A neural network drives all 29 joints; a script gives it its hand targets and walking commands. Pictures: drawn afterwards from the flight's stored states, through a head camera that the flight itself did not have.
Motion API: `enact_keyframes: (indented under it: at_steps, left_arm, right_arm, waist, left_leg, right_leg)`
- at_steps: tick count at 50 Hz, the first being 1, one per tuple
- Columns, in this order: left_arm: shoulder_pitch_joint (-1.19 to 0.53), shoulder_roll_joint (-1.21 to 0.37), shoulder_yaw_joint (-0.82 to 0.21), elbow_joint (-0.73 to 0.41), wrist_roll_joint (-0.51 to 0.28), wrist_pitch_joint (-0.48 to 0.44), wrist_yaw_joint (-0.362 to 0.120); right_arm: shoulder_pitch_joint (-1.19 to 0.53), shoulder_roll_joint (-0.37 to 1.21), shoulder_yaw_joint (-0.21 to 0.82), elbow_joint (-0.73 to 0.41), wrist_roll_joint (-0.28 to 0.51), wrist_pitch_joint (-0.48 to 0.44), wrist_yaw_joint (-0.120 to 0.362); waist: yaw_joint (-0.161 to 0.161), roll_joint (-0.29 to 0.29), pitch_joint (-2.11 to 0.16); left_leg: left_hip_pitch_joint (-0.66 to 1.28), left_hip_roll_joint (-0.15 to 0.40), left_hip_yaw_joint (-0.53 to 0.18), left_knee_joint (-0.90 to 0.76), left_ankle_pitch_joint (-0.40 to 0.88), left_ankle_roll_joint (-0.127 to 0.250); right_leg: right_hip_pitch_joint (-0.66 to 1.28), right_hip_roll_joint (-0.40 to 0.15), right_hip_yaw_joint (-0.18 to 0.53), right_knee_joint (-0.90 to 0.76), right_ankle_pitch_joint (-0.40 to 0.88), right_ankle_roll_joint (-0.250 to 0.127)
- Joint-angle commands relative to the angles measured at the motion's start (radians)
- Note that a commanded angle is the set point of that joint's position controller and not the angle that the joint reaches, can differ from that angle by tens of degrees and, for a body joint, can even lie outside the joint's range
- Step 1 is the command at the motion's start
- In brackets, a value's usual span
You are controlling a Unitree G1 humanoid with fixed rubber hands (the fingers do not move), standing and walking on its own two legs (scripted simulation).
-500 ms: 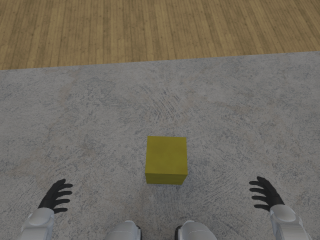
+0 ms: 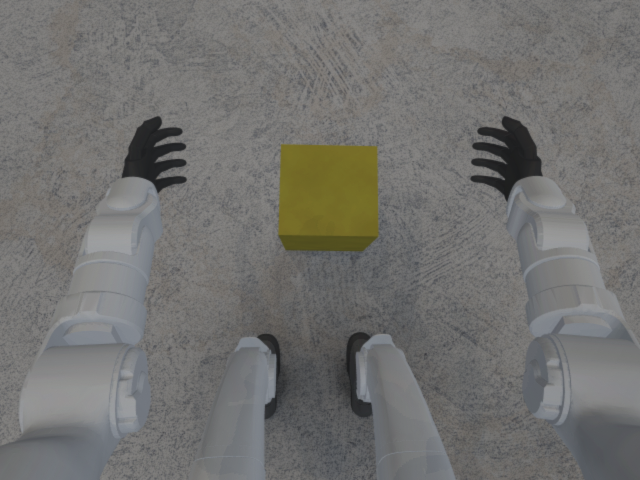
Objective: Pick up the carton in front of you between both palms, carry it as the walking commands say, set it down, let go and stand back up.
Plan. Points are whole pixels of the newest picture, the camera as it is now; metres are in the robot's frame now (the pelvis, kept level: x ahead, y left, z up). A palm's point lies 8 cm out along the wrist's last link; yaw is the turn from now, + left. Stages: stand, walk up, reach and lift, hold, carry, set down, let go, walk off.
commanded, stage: reach and lift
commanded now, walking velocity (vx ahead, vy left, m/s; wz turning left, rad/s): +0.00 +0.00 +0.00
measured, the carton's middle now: (326, 203) +0.53 -0.03 -0.56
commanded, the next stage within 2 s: none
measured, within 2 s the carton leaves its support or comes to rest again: neither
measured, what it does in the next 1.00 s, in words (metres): lowers itself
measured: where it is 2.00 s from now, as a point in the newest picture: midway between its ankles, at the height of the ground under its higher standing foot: (313, 390)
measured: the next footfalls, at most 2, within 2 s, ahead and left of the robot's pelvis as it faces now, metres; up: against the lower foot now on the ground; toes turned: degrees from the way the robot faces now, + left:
none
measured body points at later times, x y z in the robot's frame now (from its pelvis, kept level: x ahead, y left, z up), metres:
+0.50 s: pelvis +0.01 +0.00 -0.04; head +0.36 -0.01 +0.24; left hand +0.56 +0.16 -0.18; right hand +0.55 -0.22 -0.18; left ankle +0.07 +0.13 -0.64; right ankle +0.07 -0.12 -0.64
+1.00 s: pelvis -0.04 +0.01 -0.26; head +0.34 +0.00 -0.02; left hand +0.54 +0.17 -0.43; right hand +0.53 -0.22 -0.42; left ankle +0.07 +0.13 -0.65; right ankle +0.07 -0.12 -0.65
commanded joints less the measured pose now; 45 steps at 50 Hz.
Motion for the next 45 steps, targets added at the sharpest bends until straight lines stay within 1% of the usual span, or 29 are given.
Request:
enact_keyframes:
  at_steps: [1, 2, 3, 4, 7, 8, 9, 12, 14, 15, 16, 18, 20, 21, 23, 26, 27, 30, 32, 35, 36, 37, 38, 39, 40, 41, 43, 44, 45]
  left_arm:
    - [-0.393, 0.080, 0.060, 0.012, 0.034, -0.026, 0.012]
    - [-0.466, 0.083, 0.061, 0.006, 0.026, -0.029, 0.012]
    - [-0.464, 0.073, 0.095, 0.052, 0.049, -0.034, 0.011]
    - [-0.512, 0.047, 0.102, 0.034, 0.044, -0.036, 0.014]
    - [-0.622, 0.087, 0.150, 0.022, 0.092, -0.057, 0.022]
    - [-0.669, 0.088, 0.145, 0.019, 0.085, -0.057, 0.023]
    - [-0.674, 0.077, 0.155, 0.063, 0.102, -0.054, 0.020]
    - [-0.724, 0.093, 0.189, 0.028, 0.134, -0.063, 0.021]
    - [-0.706, 0.062, 0.186, 0.024, 0.134, -0.075, 0.021]
    - [-0.707, 0.044, 0.206, 0.028, 0.150, -0.088, 0.022]
    - [-0.740, 0.053, 0.202, -0.026, 0.135, -0.103, 0.021]
    - [-0.707, 0.049, 0.195, -0.042, 0.170, -0.121, 0.024]
    - [-0.647, 0.032, 0.217, -0.023, 0.186, -0.132, 0.019]
    - [-0.613, -0.006, 0.222, -0.010, 0.194, -0.144, 0.015]
    - [-0.561, -0.020, 0.230, -0.010, 0.180, -0.170, 0.013]
    - [-0.556, -0.054, 0.227, 0.038, 0.171, -0.192, 0.009]
    - [-0.578, -0.041, 0.225, 0.073, 0.184, -0.203, 0.010]
    - [-0.568, 0.016, 0.207, 0.097, 0.155, -0.205, 0.021]
    - [-0.615, 0.043, 0.181, 0.040, 0.135, -0.213, 0.035]
    - [-0.629, 0.051, 0.084, 0.045, 0.061, -0.216, 0.063]
    - [-0.603, 0.054, 0.070, 0.085, 0.051, -0.213, 0.063]
    - [-0.643, 0.106, 0.079, 0.069, 0.016, -0.214, 0.062]
    - [-0.678, 0.111, 0.052, 0.022, 0.014, -0.209, 0.069]
    - [-0.717, 0.107, 0.032, 0.027, -0.037, -0.200, 0.079]
    - [-0.759, 0.133, 0.002, -0.035, -0.057, -0.196, 0.089]
    - [-0.796, 0.151, -0.030, 0.000, -0.076, -0.187, 0.095]
    - [-0.863, 0.203, -0.049, -0.063, -0.104, -0.177, 0.104]
    - [-0.890, 0.188, -0.082, -0.025, -0.135, -0.158, 0.112]
    - [-0.902, 0.190, -0.068, 0.032, -0.132, -0.145, 0.114]
  right_arm:
    - [-0.410, -0.132, -0.061, 0.042, -0.040, -0.024, 0.001]
    - [-0.457, -0.127, -0.072, 0.052, -0.040, -0.039, 0.010]
    - [-0.504, -0.133, -0.082, 0.046, -0.044, -0.040, 0.005]
    - [-0.509, -0.141, -0.119, 0.095, -0.080, -0.044, 0.005]
    - [-0.629, -0.140, -0.125, 0.048, -0.103, -0.062, 0.004]
    - [-0.678, -0.134, -0.149, 0.041, -0.113, -0.064, 0.002]
    - [-0.683, -0.124, -0.162, 0.076, -0.116, -0.061, -0.008]
    - [-0.722, -0.122, -0.171, 0.051, -0.120, -0.069, -0.002]
    - [-0.730, -0.114, -0.183, 0.051, -0.152, -0.089, 0.004]
    - [-0.739, -0.105, -0.177, 0.031, -0.144, -0.097, 0.004]
    - [-0.726, -0.118, -0.175, -0.006, -0.148, -0.115, 0.004]
    - [-0.687, -0.083, -0.195, 0.020, -0.126, -0.128, 0.005]
    - [-0.652, -0.083, -0.196, 0.011, -0.163, -0.146, 0.012]
    - [-0.627, -0.052, -0.226, -0.002, -0.157, -0.159, 0.014]
    - [-0.583, -0.024, -0.229, -0.004, -0.164, -0.176, 0.012]
    - [-0.532, -0.017, -0.242, 0.067, -0.202, -0.192, 0.007]
    - [-0.550, -0.010, -0.255, 0.067, -0.184, -0.196, -0.002]
    - [-0.548, -0.029, -0.211, 0.116, -0.169, -0.203, -0.025]
    - [-0.612, -0.061, -0.178, 0.027, -0.120, -0.210, -0.042]
    - [-0.603, -0.101, -0.141, 0.084, -0.052, -0.212, -0.062]
    - [-0.595, -0.080, -0.100, 0.109, -0.046, -0.208, -0.060]
    - [-0.660, -0.088, -0.045, 0.032, 0.004, -0.214, -0.062]
    - [-0.683, -0.139, -0.089, 0.015, -0.001, -0.216, -0.072]
    - [-0.713, -0.148, -0.013, 0.042, 0.039, -0.204, -0.076]
    - [-0.780, -0.177, -0.013, -0.054, 0.070, -0.206, -0.087]
    - [-0.802, -0.217, -0.015, 0.005, 0.079, -0.192, -0.090]
    - [-0.860, -0.228, 0.024, -0.012, 0.128, -0.171, -0.095]
    - [-0.885, -0.249, 0.009, 0.016, 0.113, -0.164, -0.099]
    - [-0.915, -0.267, 0.041, 0.055, 0.128, -0.156, -0.096]
  waist:
    - [-0.006, -0.009, -0.853]
    - [-0.037, -0.017, -0.845]
    - [-0.006, 0.014, -0.818]
    - [-0.050, -0.009, -0.848]
    - [-0.012, -0.007, -0.906]
    - [-0.049, -0.036, -0.925]
    - [-0.018, -0.001, -0.895]
    - [-0.037, 0.006, -1.013]
    - [-0.046, -0.034, -1.048]
    - [-0.011, -0.006, -1.101]
    - [-0.034, -0.041, -1.168]
    - [0.006, 0.017, -1.205]
    - [-0.033, -0.029, -1.171]
    - [-0.023, 0.014, -1.144]
    - [-0.018, -0.023, -1.196]
    - [-0.048, -0.031, -1.030]
    - [-0.032, 0.026, -0.976]
    - [-0.035, -0.029, -0.971]
    - [-0.026, 0.007, -1.109]
    - [-0.045, 0.069, -1.172]
    - [-0.062, 0.035, -1.111]
    - [-0.014, -0.021, -1.148]
    - [-0.042, 0.028, -1.198]
    - [-0.012, -0.003, -1.246]
    - [-0.039, -0.006, -1.313]
    - [-0.039, 0.060, -1.341]
    - [-0.012, -0.005, -1.351]
    - [-0.079, 0.005, -1.326]
    - [-0.042, -0.002, -1.269]
  left_leg:
    - [0.289, -0.076, 0.057, -0.067, 0.149, -0.035]
    - [0.255, -0.067, 0.044, -0.067, 0.122, -0.038]
    - [0.228, -0.072, 0.067, -0.062, 0.095, -0.042]
    - [0.233, -0.076, 0.066, -0.063, 0.086, -0.048]
    - [0.214, -0.076, 0.076, -0.041, 0.091, -0.041]
    - [0.212, -0.088, 0.063, -0.040, 0.095, -0.038]
    - [0.210, -0.094, 0.081, -0.044, 0.095, -0.035]
    - [0.211, -0.088, 0.090, -0.017, 0.118, -0.042]
    - [0.212, -0.094, 0.069, -0.034, 0.194, -0.040]
    - [0.245, -0.103, 0.077, 0.003, 0.263, -0.038]
    - [0.282, -0.102, 0.067, 0.013, 0.351, -0.039]
    - [0.271, -0.096, 0.063, 0.036, 0.441, -0.036]
    - [0.164, -0.101, 0.063, 0.066, 0.466, -0.040]
    - [0.142, -0.087, 0.045, 0.096, 0.539, -0.034]
    - [0.051, -0.093, 0.049, 0.142, 0.566, -0.040]
    - [-0.148, -0.093, 0.049, 0.245, 0.433, -0.044]
    - [-0.160, -0.086, 0.053, 0.304, 0.399, -0.041]
    - [-0.343, -0.089, 0.052, 0.375, 0.278, -0.043]
    - [-0.283, -0.092, 0.072, 0.469, 0.313, -0.041]
    - [-0.240, -0.087, 0.057, 0.587, 0.374, -0.048]
    - [-0.330, -0.087, 0.072, 0.590, 0.306, -0.056]
    - [-0.340, -0.089, 0.072, 0.633, 0.302, -0.045]
    - [-0.283, -0.085, 0.063, 0.678, 0.333, -0.047]
    - [-0.237, -0.089, 0.075, 0.684, 0.341, -0.049]
    - [-0.237, -0.082, 0.065, 0.730, 0.334, -0.041]
    - [-0.211, -0.074, 0.082, 0.747, 0.281, -0.050]
    - [-0.256, -0.075, 0.101, 0.797, 0.213, -0.044]
    - [-0.252, -0.073, 0.101, 0.807, 0.185, -0.051]
    - [-0.250, -0.069, 0.119, 0.827, 0.130, -0.046]
  right_leg:
    - [0.331, 0.051, -0.035, -0.091, 0.208, 0.045]
    - [0.299, 0.054, -0.038, -0.078, 0.198, 0.034]
    - [0.274, 0.057, -0.032, -0.092, 0.155, 0.040]
    - [0.284, 0.063, -0.052, -0.084, 0.162, 0.039]
    - [0.274, 0.057, -0.043, -0.086, 0.153, 0.038]
    - [0.228, 0.067, -0.073, -0.056, 0.163, 0.048]
    - [0.202, 0.067, -0.078, -0.070, 0.158, 0.049]
    - [0.262, 0.068, -0.071, -0.040, 0.208, 0.049]
    - [0.264, 0.083, -0.082, -0.019, 0.291, 0.039]
    - [0.287, 0.081, -0.074, -0.003, 0.355, 0.042]
    - [0.300, 0.081, -0.079, 0.005, 0.424, 0.044]
    - [0.288, 0.078, -0.055, 0.034, 0.539, 0.038]
    - [0.297, 0.076, -0.063, 0.090, 0.623, 0.039]
    - [0.229, 0.079, -0.048, 0.102, 0.668, 0.032]
    - [0.233, 0.073, -0.038, 0.167, 0.748, 0.039]
    - [-0.005, 0.067, -0.051, 0.252, 0.572, 0.045]
    - [-0.136, 0.067, -0.047, 0.279, 0.489, 0.053]
    - [-0.160, 0.060, -0.032, 0.377, 0.412, 0.049]
    - [-0.160, 0.069, -0.030, 0.435, 0.462, 0.059]
    - [-0.230, 0.068, -0.035, 0.552, 0.452, 0.059]
    - [-0.242, 0.064, -0.041, 0.577, 0.429, 0.056]
    - [-0.222, 0.055, -0.043, 0.625, 0.414, 0.059]
    - [-0.291, 0.057, -0.059, 0.649, 0.395, 0.068]
    - [-0.223, 0.053, -0.058, 0.660, 0.404, 0.062]
    - [-0.189, 0.052, -0.057, 0.713, 0.431, 0.063]
    - [-0.180, 0.053, -0.066, 0.736, 0.377, 0.058]
    - [-0.134, 0.040, -0.063, 0.790, 0.333, 0.056]
    - [-0.160, 0.044, -0.078, 0.798, 0.299, 0.051]
    - [-0.227, 0.047, -0.076, 0.802, 0.193, 0.050]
